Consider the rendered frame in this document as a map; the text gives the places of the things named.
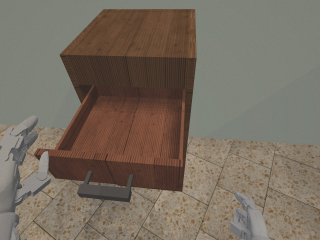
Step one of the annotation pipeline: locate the robot left forearm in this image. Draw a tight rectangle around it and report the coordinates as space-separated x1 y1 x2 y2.
0 212 21 240

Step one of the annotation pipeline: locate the drawer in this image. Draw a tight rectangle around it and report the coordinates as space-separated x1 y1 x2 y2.
34 85 186 191

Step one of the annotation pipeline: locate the handle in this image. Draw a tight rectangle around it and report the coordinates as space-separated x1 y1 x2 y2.
77 170 134 202

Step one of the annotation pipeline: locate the robot right hand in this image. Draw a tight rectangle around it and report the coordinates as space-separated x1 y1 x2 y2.
230 191 270 240

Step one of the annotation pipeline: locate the robot left hand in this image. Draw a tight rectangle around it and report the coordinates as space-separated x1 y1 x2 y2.
0 115 51 213

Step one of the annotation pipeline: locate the cabinet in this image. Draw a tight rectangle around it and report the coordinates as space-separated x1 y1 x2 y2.
60 9 197 192

